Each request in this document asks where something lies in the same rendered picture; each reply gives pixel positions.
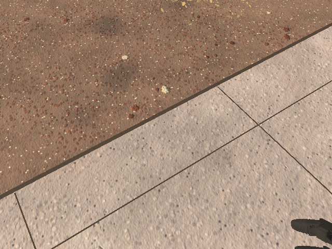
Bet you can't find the robot right hand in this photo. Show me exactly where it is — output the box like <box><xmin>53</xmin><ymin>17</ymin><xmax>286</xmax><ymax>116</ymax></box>
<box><xmin>291</xmin><ymin>218</ymin><xmax>332</xmax><ymax>249</ymax></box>

